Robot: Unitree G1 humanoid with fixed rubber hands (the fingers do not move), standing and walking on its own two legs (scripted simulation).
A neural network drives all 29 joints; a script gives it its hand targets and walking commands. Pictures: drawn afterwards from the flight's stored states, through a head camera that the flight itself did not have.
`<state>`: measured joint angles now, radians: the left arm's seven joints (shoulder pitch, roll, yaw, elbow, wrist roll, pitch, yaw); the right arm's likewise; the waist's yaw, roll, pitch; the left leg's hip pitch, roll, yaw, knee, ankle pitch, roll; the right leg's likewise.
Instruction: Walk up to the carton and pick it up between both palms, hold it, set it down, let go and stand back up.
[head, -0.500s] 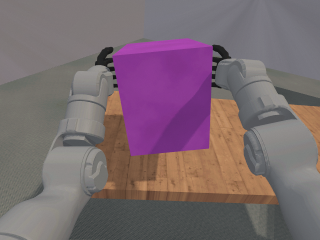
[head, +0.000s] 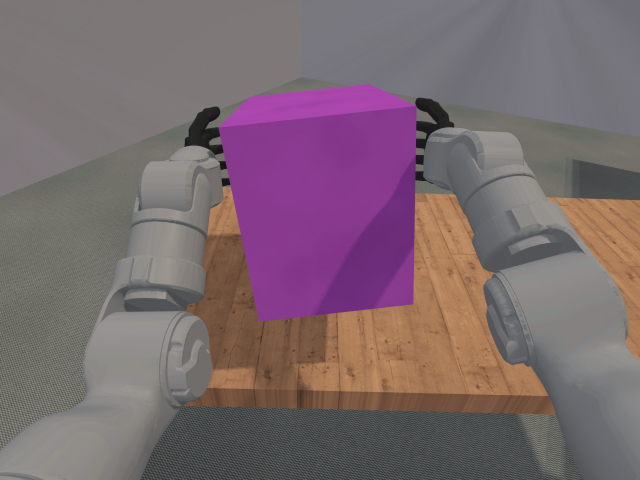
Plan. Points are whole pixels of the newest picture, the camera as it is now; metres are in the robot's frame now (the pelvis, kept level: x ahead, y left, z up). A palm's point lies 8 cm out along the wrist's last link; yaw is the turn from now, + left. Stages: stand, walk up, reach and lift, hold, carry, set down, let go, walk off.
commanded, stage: hold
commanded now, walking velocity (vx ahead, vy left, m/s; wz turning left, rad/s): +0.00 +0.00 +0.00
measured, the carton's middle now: (321, 187) +0.45 +0.02 +0.22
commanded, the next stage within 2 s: none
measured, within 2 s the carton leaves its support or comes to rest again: neither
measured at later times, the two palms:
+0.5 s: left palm (183, 163) +0.37 +0.17 +0.29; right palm (429, 148) +0.39 -0.10 +0.31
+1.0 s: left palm (196, 167) +0.38 +0.16 +0.27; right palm (435, 148) +0.40 -0.11 +0.30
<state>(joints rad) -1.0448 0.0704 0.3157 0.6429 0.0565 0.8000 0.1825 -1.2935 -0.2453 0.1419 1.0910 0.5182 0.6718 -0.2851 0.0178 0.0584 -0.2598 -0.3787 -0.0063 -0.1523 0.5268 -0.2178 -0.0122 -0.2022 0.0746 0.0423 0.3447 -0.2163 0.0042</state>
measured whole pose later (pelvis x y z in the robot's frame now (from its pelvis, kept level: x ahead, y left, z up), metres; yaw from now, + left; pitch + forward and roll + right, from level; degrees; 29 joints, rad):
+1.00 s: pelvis -0.01 +0.01 +0.00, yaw -1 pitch +5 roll -3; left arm -1.08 0.07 0.32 0.67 0.08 0.81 0.18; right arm -1.34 -0.25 0.11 1.16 0.49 0.66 -0.26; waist 0.02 0.03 -0.26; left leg -0.40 -0.01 -0.13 0.53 -0.21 0.00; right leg -0.23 0.07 0.06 0.36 -0.21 0.01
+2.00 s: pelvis -0.01 +0.00 +0.00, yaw +0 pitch +5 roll -3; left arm -1.09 0.09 0.32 0.69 0.07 0.81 0.17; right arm -1.34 -0.23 0.08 1.13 0.48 0.68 -0.28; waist 0.01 0.02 -0.26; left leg -0.40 -0.01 -0.15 0.52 -0.20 -0.01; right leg -0.22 0.07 0.05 0.35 -0.20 0.01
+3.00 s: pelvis -0.01 +0.00 +0.00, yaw -1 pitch +4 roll -3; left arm -1.09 0.08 0.35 0.70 0.08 0.81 0.17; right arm -1.34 -0.23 0.08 1.14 0.47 0.69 -0.28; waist 0.03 0.02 -0.27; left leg -0.38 -0.01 -0.14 0.51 -0.20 -0.01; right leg -0.22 0.07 0.06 0.35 -0.20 0.01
